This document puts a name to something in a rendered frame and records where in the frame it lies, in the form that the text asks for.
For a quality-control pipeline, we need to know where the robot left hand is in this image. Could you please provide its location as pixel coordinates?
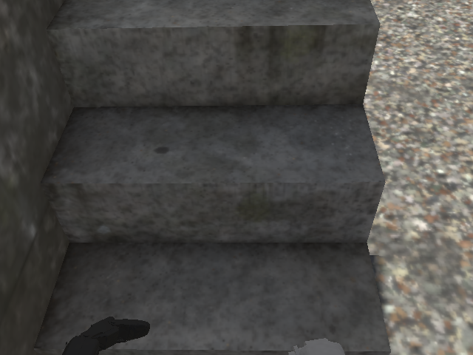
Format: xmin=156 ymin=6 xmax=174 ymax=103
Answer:
xmin=62 ymin=317 xmax=150 ymax=355

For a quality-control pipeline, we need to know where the robot right thigh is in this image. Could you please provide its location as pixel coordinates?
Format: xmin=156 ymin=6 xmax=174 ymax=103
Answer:
xmin=288 ymin=338 xmax=344 ymax=355

